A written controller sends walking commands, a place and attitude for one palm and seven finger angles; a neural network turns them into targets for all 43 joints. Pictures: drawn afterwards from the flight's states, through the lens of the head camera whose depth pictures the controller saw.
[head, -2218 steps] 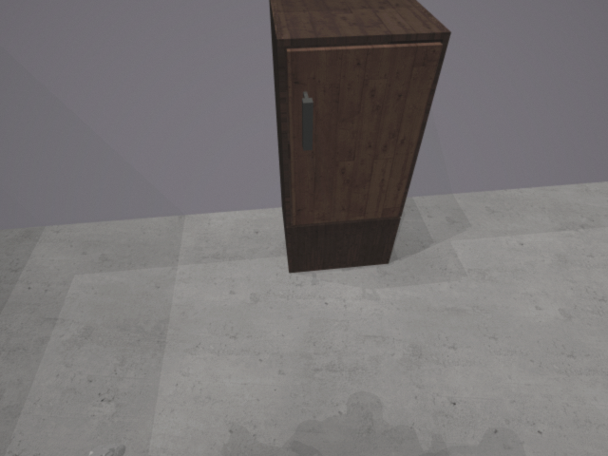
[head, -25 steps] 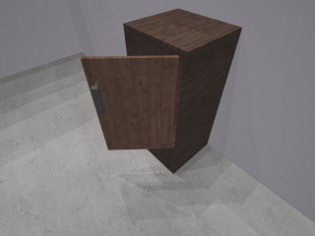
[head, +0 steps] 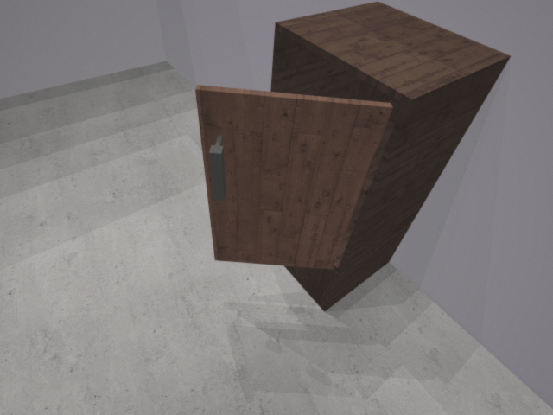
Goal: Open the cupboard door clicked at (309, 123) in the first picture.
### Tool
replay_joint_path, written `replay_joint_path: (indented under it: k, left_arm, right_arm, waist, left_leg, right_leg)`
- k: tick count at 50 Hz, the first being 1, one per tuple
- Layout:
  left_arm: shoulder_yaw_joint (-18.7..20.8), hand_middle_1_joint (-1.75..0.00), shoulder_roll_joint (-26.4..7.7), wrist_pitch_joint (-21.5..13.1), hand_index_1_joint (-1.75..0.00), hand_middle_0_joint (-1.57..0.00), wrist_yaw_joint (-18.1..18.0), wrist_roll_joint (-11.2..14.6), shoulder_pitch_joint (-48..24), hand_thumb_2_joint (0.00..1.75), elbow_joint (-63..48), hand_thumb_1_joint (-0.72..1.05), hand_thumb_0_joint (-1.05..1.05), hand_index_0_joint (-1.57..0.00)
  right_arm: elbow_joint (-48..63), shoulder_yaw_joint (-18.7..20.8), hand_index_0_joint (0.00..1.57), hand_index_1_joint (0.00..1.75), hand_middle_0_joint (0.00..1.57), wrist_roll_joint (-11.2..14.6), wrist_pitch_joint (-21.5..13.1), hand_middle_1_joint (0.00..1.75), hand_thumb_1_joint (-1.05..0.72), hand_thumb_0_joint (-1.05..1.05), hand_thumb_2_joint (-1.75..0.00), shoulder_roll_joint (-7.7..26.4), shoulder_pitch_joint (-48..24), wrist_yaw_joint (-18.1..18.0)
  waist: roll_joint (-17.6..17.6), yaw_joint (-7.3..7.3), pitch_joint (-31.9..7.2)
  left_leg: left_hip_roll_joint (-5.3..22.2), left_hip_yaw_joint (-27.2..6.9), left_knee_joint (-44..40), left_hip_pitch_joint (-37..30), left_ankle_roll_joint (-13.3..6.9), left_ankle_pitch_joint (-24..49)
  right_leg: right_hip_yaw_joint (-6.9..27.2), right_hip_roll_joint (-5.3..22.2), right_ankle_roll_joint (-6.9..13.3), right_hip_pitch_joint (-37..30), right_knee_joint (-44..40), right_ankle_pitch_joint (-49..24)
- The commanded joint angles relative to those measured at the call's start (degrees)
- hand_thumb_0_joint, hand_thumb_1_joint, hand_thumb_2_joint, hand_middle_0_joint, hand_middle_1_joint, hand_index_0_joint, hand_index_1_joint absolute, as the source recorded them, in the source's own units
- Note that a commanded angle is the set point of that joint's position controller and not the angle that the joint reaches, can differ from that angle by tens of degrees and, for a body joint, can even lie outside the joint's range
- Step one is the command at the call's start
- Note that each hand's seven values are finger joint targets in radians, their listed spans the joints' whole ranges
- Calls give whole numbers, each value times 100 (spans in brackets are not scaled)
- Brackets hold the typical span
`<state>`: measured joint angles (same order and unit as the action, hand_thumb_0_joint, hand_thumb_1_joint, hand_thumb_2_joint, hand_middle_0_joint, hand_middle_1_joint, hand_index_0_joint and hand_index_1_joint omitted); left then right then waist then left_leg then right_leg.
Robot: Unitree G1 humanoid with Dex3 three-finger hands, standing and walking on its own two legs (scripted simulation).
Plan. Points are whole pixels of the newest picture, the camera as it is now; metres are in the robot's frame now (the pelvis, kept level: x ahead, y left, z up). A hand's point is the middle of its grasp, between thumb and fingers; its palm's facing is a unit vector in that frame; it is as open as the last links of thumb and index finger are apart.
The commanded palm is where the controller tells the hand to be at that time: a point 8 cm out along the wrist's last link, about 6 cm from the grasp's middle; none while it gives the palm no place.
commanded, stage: shuffle to correct the standing spot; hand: left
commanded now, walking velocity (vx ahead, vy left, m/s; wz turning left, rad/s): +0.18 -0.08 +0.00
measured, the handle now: (219, 168) +0.60 +0.17 -0.03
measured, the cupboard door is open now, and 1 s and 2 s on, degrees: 50 50 50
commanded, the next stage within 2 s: come to a stop and stand still in 0.16 s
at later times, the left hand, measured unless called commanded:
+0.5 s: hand (177, 410) +0.16 +0.16 -0.16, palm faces +0.05 -0.98 -0.20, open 7.2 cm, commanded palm none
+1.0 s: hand out of the picture +0.06 +0.20 -0.15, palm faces +0.04 -0.96 -0.26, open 7.4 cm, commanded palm none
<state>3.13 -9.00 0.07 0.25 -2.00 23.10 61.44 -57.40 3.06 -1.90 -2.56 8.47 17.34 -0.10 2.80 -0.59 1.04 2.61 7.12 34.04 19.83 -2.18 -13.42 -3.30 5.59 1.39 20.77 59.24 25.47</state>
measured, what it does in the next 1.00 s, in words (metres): steps on the spot: right foot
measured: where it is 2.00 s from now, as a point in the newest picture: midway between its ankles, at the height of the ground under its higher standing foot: outside the picture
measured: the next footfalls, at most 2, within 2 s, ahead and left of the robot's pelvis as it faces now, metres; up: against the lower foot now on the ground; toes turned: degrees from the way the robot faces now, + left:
right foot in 0.32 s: +0.15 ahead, -0.11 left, +0.00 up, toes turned -2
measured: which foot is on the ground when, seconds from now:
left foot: down 0.00-1.00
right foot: up 0.00-0.30, down 0.32-1.00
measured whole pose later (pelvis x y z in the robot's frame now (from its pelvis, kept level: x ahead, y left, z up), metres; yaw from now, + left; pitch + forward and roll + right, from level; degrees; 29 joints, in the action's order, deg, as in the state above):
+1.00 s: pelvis +0.05 +0.01 +0.01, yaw +0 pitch -2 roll +1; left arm -0.1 -9.5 0.8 -1.3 -1.4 18.5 57.4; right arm -55.6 1.2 -1.7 1.1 11.4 15.8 -0.1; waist -2.7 -0.8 0.5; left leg -0.9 7.3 29.3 13.3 -2.8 -14.4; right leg -3.2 2.7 0.9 18.1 31.5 12.4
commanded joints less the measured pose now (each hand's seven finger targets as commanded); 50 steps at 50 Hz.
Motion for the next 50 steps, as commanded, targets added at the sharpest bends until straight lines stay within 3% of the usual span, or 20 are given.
replay_joint_path:
  k: [1,4,11,14,15,16,17,18,21,25,27,29,33,34,35,36,39,41,43,50]
  left_arm:
    - [3,-30,-15,-179,-30,-20,35,25,38,90,-413,90,0,-20]
    - [-33,-30,35,-100,-30,-20,25,37,-60,90,-415,90,0,-20]
    - [-31,-30,-5,-72,-30,-20,-8,38,-677,90,-610,90,0,-20]
    - [-10,-30,-94,-107,-30,-20,-46,27,-292,90,-453,90,0,-20]
    - [3,-30,-209,-142,-30,-20,-93,35,-109,90,-359,90,0,-20]
    - [10,-30,-437,-173,-30,-20,-157,32,50,90,-270,90,0,-20]
    - [-8,-30,-638,-187,-30,-20,-198,81,3,90,-258,90,0,-20]
    - [-28,-30,-586,-191,-30,-20,-207,103,-135,90,-289,90,0,-20]
    - [-40,-30,-486,-182,-30,-20,-282,136,-682,90,-369,90,0,-20]
    - [36,-30,-468,-20,-30,-20,-304,146,-816,90,-548,90,0,-20]
    - [34,-30,-454,43,-30,-20,-302,123,-771,90,-562,90,0,-20]
    - [41,-30,-474,76,-30,-20,-289,106,-710,90,-553,90,0,-20]
    - [26,-30,-591,90,-30,-20,-274,60,-808,90,-605,90,0,-20]
    - [-33,-30,-862,2,-30,-20,-473,100,-371,90,-500,90,0,-20]
    - [-6,-30,-1161,-84,-30,-20,-437,80,-644,90,-788,90,0,-20]
    - [-10,-30,-1064,-85,-30,-20,-392,69,-796,90,-827,90,0,-20]
    - [-106,-30,-808,-6,-30,-20,-314,78,-1006,90,-909,90,0,-20]
    - [-148,-30,-682,62,-30,-20,-262,51,-786,90,-853,90,0,-20]
    - [-186,-30,-573,46,-30,-20,-222,31,-498,90,-754,90,0,-20]
    - [-201,-30,-676,-57,-30,-20,-199,67,-435,90,-693,90,0,-20]
  right_arm:
    - [-23,8,20,30,20,57,-163,30,-90,0,-90,577,430,-132]
    - [-154,12,20,30,20,70,-197,30,-90,0,-90,581,489,-160]
    - [-345,107,20,30,20,-3,-34,30,-90,0,-90,638,623,-156]
    - [-387,80,20,30,20,25,29,30,-90,0,-90,543,528,-165]
    - [-411,28,20,30,20,61,31,30,-90,0,-90,396,527,-159]
    - [-389,-49,20,30,20,103,42,30,-90,0,-90,131,550,-151]
    - [-362,-104,20,30,20,119,110,30,-90,0,-90,-14,570,-156]
    - [-433,-91,20,30,20,106,158,30,-90,0,-90,18,564,-183]
    - [-633,-107,20,30,20,153,291,30,-90,0,-90,-39,721,-207]
    - [-580,-12,20,30,20,121,307,30,-90,0,-90,244,566,-232]
    - [-462,17,20,30,20,96,308,30,-90,0,-90,348,320,-244]
    - [-320,49,20,30,20,96,339,30,-90,0,-90,442,126,-249]
    - [-144,82,20,30,20,98,404,30,-90,0,-90,435,27,-186]
    - [274,75,20,30,20,191,228,30,-90,0,-90,723,-422,-146]
    - [375,14,20,30,20,182,284,30,-90,0,-90,369,-37,-85]
    - [337,-21,20,30,20,153,296,30,-90,0,-90,341,-56,-65]
    - [396,-55,20,30,20,71,244,30,-90,0,-90,538,77,-20]
    - [568,-44,20,30,20,53,252,30,-90,0,-90,782,-253,-27]
    - [637,-66,20,30,20,48,231,30,-90,0,-90,853,-359,-29]
    - [421,-135,20,30,20,51,250,30,-90,0,-90,790,42,-19]
  waist:
    - [-860,39,113]
    - [-726,14,86]
    - [-663,204,337]
    - [-206,-17,141]
    - [91,-92,14]
    - [773,-92,-57]
    - [1034,18,-65]
    - [548,62,-89]
    - [502,240,-168]
    - [-629,87,-36]
    - [-1125,16,46]
    - [-997,-20,30]
    - [73,76,-104]
    - [-96,-46,-299]
    - [222,158,-839]
    - [107,154,-626]
    - [-753,236,180]
    - [-892,64,674]
    - [-521,-64,695]
    - [160,118,492]
  left_leg:
    - [1364,-1527,-2425,-445,-655,-287]
    - [1362,-1125,-2396,-610,-787,576]
    - [1542,-1320,-2289,-598,-884,-199]
    - [1159,-1008,-1434,-246,-506,-72]
    - [803,-677,-951,80,-263,-135]
    - [291,-147,-359,594,21,-676]
    - [72,39,-2,575,225,-1315]
    - [104,-147,265,118,266,-1377]
    - [243,-393,-1,-316,362,-835]
    - [549,-498,-822,-927,250,2216]
    - [709,-602,-958,-850,91,2781]
    - [742,-637,-972,-734,13,2387]
    - [374,-454,-756,-669,124,360]
    - [371,-212,21,-578,324,166]
    - [41,-251,-21,-426,284,-893]
    - [-8,-250,-265,-689,242,-903]
    - [387,-858,-1131,-536,-4,-724]
    - [695,-1310,-1907,361,-157,-1851]
    - [671,-1295,-2021,692,-189,-2035]
    - [237,-907,-1504,-139,-98,-1494]
  right_leg:
    - [185,198,-55,994,401,-877]
    - [110,146,-149,766,-484,-945]
    - [-36,-27,-106,151,-2184,-717]
    - [-164,-252,-73,-1067,-3345,-1341]
    - [238,16,7,-1629,-3649,-1667]
    - [1038,756,263,-2074,-3786,-2507]
    - [1377,1343,609,-1896,-3960,-3341]
    - [1097,1315,789,-1483,-3960,-4005]
    - [615,1001,700,-1388,-3619,-5247]
    - [251,393,247,-904,-3001,-3976]
    - [151,179,74,-930,-2836,-3344]
    - [167,106,43,-966,-2852,-2935]
    - [633,447,213,-775,-3450,-2475]
    - [867,742,146,-1058,-3208,-4780]
    - [1104,1062,468,-1232,-3375,-3201]
    - [1116,990,579,-713,-3581,-1796]
    - [490,203,219,198,-3385,85]
    - [104,-157,48,-163,-3047,-253]
    - [105,-198,46,-578,-2977,-587]
    - [829,35,114,58,-3843,408]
